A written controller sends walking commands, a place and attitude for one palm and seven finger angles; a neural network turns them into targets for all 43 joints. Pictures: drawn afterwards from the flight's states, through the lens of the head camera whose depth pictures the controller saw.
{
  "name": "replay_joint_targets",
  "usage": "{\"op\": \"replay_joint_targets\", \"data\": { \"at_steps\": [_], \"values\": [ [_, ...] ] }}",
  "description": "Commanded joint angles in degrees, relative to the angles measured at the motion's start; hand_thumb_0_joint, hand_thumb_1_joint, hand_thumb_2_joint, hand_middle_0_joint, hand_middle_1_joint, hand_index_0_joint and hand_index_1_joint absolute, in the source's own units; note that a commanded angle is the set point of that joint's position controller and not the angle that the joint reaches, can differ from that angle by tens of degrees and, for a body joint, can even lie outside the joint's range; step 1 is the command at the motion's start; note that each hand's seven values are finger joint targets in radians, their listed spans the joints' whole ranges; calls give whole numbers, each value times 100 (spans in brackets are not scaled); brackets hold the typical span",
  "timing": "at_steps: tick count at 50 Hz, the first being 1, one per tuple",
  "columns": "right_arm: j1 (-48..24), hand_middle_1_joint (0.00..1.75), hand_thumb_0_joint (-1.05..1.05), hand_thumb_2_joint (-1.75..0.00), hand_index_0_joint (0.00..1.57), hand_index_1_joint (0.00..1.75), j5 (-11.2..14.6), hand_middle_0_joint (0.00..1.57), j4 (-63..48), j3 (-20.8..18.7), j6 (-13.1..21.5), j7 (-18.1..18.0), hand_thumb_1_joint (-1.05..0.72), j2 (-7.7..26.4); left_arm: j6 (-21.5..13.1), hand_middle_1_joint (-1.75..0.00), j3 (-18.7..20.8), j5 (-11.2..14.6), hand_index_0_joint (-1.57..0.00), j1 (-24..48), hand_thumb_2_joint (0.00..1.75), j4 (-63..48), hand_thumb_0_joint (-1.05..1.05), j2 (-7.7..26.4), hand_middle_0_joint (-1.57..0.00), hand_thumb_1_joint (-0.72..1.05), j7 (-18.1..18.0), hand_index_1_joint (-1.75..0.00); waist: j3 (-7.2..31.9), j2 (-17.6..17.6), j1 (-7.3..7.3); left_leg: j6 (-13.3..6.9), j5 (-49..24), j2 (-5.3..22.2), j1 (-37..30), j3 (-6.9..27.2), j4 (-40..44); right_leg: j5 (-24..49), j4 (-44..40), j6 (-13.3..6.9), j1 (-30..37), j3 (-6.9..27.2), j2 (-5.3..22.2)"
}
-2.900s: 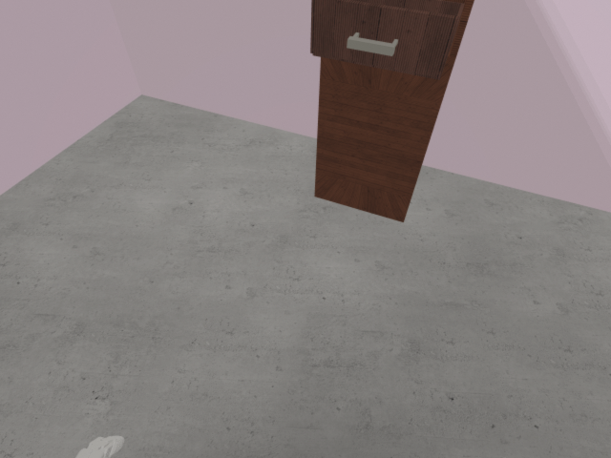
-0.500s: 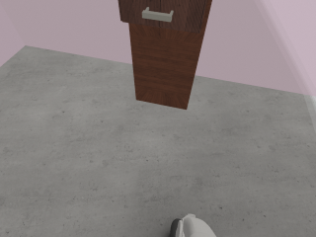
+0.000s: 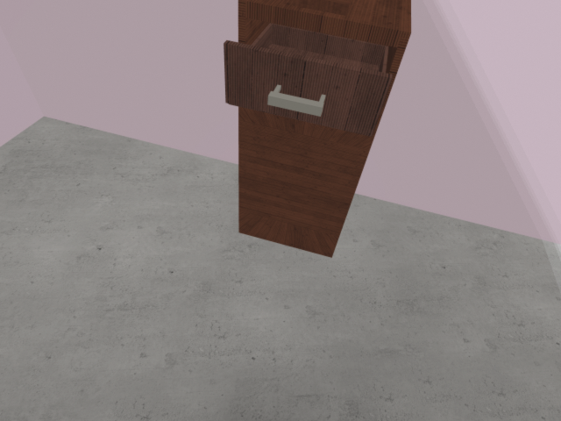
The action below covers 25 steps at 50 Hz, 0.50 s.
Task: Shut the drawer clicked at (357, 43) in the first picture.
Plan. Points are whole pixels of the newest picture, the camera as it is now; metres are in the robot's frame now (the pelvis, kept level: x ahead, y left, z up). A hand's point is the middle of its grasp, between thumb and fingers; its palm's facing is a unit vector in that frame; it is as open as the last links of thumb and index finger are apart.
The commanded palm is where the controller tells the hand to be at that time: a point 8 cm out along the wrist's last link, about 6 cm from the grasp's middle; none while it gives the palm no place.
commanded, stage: turn to face it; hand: left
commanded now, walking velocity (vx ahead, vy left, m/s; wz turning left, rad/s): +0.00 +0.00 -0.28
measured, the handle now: (297, 98) +0.77 +0.04 +0.07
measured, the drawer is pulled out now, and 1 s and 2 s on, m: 0.17 0.17 0.17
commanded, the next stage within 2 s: take the last steps up to it in 0.18 s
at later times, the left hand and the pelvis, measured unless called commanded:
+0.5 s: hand out of the picture +0.09 +0.17 -0.17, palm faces -0.04 -0.98 -0.17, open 7.4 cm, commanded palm none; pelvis +0.05 -0.01 +0.00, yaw -7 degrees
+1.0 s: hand (240, 362) +0.25 +0.08 -0.15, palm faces -0.10 -0.97 -0.22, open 7.2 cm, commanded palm none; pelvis +0.16 -0.09 +0.01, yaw -9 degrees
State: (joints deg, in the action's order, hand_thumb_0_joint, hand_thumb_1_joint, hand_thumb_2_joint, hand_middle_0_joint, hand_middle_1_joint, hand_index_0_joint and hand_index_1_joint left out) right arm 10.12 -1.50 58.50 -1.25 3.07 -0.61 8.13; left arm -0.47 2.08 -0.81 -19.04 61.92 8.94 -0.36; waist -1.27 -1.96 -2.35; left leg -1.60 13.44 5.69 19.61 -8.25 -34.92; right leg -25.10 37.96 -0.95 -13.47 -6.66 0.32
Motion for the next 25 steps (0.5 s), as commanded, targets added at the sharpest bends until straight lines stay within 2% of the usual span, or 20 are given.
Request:
{"op": "replay_joint_targets", "data": {
  "at_steps": [1, 2, 3, 4, 5, 8, 10, 11, 12, 13, 14, 15, 16, 17, 19, 21, 22, 23, 24, 25],
  "values": [
    [890, 30, 0, -90, 20, 30, -21, 20, 27, -135, -50, -174, -90, 929, -37, -30, 147, -51, -20, -15, 90, -373, 0, 345, -20, 90, -6, -30, 67, 1361, 350, -811, -1831, 1726, -1133, 1753, 1852, -682, 2022, 44, -1500, 535, 297],
    [688, 30, 0, -90, 20, 30, -19, 20, -44, -138, -39, -179, -90, 862, -23, -30, 148, -44, -20, -67, 90, -337, 0, 279, -20, 90, 10, -30, 175, 979, 267, -769, -2152, 1579, -1156, 1365, 1753, -460, 1969, 90, -1412, 510, 330],
    [597, 30, 0, -90, 20, 30, -18, 20, -89, -167, -35, -183, -90, 847, 12, -30, 138, -42, -20, -120, 90, -306, 0, 180, -20, 90, 15, -30, 287, 830, 236, -717, -2449, 1438, -1211, 1031, 1685, -255, 1814, 144, -1306, 446, 328],
    [548, 30, 0, -90, 20, 30, -8, 20, -87, -179, -45, -184, -90, 880, 47, -30, 131, -33, -20, -164, 90, -297, 0, 121, -20, 90, 15, -30, 396, 849, 233, -689, -2551, 1370, -1223, 789, 1640, -165, 1590, 182, -1164, 384, 329],
    [508, 30, 0, -90, 20, 30, 5, 20, -83, -184, -49, -182, -90, 858, 70, -30, 128, -28, -20, -120, 90, -314, 0, 124, -20, 90, 10, -30, 351, 920, 234, -669, -2704, 1321, -1157, 654, 1631, -78, 1347, 195, -1045, 350, 334],
    [472, 30, 0, -90, 20, 30, -3, 20, -28, -248, -142, -164, -90, 970, 109, -30, 112, -38, -20, -54, 90, -374, 0, 73, -20, 90, -6, -30, 363, 1060, 285, -674, -2231, 1334, -1104, 535, 1500, 41, 482, 193, -662, 189, 257],
    [392, 30, 0, -90, 20, 30, 24, 20, -4, -277, -203, -145, -90, 996, 89, -30, 124, -51, -20, -187, 90, -349, 0, 145, -20, 90, -16, -30, 373, 964, 185, -530, -1727, 1257, -896, 452, 1261, 660, -310, 161, -190, 112, 187],
    [319, 30, 0, -90, 20, 30, 43, 20, -19, -277, -224, -136, -90, 984, 75, -30, 139, -60, -20, -341, 90, -315, 0, 211, -20, 90, -23, -30, 314, 782, 89, -359, -1308, 1145, -690, 318, 1039, 1176, -840, 144, 129, 98, 175],
    [258, 30, 0, -90, 20, 30, 73, 20, -36, -270, -242, -112, -90, 873, 48, -30, 158, -77, -20, -449, 90, -296, 0, 399, -20, 90, -45, -30, 253, 408, 25, -90, -676, 880, -413, 132, 654, 1686, -1361, 56, 367, 509, 412],
    [278, 30, 0, -90, 20, 30, 107, 20, -128, -230, -263, -82, -90, 615, 15, -30, 205, -111, -20, -363, 90, -333, 0, 783, -20, 90, -89, -30, 127, -539, 96, 223, 338, 401, 255, -249, 83, 2312, -1702, -268, 581, 1589, 1219],
    [166, 30, 0, -90, 20, 30, 114, 20, -193, -162, -311, -57, -90, 410, 7, -30, 224, -67, -20, -327, 90, -331, 0, 1092, -20, 90, -94, -30, 51, -870, 93, 382, 1275, 18, 352, -229, -290, 2592, -2037, -703, 332, 2090, 1883],
    [18, 30, 0, -90, 20, 30, 79, 20, -222, -141, -362, -67, -90, 415, -18, -30, 227, -68, -20, -326, 90, -316, 0, 1076, -20, 90, -105, -30, 63, -1141, -18, 384, 1716, -31, 330, -22, -830, 2160, -2277, -935, 173, 2229, 1831],
    [-24, 30, 0, -90, 20, 30, 65, 20, -205, -162, -369, -61, -90, 458, -10, -30, 224, -70, -20, -222, 90, -294, 0, 1032, -20, 90, -110, -30, -113, -1271, -38, 349, 1770, -31, 555, 157, -1241, 1673, -2377, -1046, 140, 2301, 1775],
    [107, 30, 0, -90, 20, 30, 62, 20, -172, -176, -339, -52, -90, 508, -5, -30, 238, -78, -20, -122, 90, -320, 0, 967, -20, 90, -126, -30, -164, -1223, 18, 306, 1651, -33, 744, 285, -1454, 1403, -2349, -1105, 308, 2238, 1694],
    [242, 30, 0, -90, 20, 30, 45, 20, -139, -195, -271, -4, -90, 496, -6, -30, 275, -97, -20, -13, 90, -384, 0, 973, -20, 90, -119, -30, -136, -799, 67, 258, 1562, -30, 695, 335, -1336, 846, -2264, -1079, 302, 1957, 1553],
    [567, 30, 0, -90, 20, 30, 25, 20, -73, -175, -212, 29, -90, 380, -22, -30, 298, -92, -20, 144, 90, -440, 0, 1013, -20, 90, -93, -30, -126, -472, 209, 241, 1299, -112, 32, 183, -468, 247, -2172, -963, -112, 1750, 1366],
    [848, 30, 0, -90, 20, 30, 11, 20, 7, -160, -193, 21, -90, 344, -15, -30, 297, -55, -20, 240, 90, -452, 0, 1017, -20, 90, -62, -30, -141, -502, 322, 245, 891, -209, -556, 24, 31, -148, -2090, -847, -511, 1602, 1182],
    [1214, 30, 0, -90, 20, 30, 7, 20, 128, -154, -158, 0, -90, 337, -2, -30, 295, -23, -20, 370, 90, -474, 0, 951, -20, 90, -36, -30, -198, -382, 481, 244, 580, -244, -1221, -52, 620, -519, -1860, -692, -1007, 1444, 965],
    [1557, 30, 0, -90, 20, 30, -9, 20, 249, -179, -113, -42, -90, 510, 10, -30, 261, 3, -20, 460, 90, -543, 0, 747, -20, 90, 14, -30, -257, 246, 587, 152, 1004, 64, -1615, 462, 1179, -646, -1250, -477, -1494, 1161, 580],
    [1970, 30, 0, -90, 20, 30, -68, 20, 302, -289, -93, -76, -90, 916, 17, -30, 219, 5, -20, 560, 90, -690, 0, 444, -20, 90, 71, -30, -399, 1462, 753, -234, 2237, 1108, -1735, 2047, 2127, -591, 135, -196, -2157, 522, -21]
  ]
}}
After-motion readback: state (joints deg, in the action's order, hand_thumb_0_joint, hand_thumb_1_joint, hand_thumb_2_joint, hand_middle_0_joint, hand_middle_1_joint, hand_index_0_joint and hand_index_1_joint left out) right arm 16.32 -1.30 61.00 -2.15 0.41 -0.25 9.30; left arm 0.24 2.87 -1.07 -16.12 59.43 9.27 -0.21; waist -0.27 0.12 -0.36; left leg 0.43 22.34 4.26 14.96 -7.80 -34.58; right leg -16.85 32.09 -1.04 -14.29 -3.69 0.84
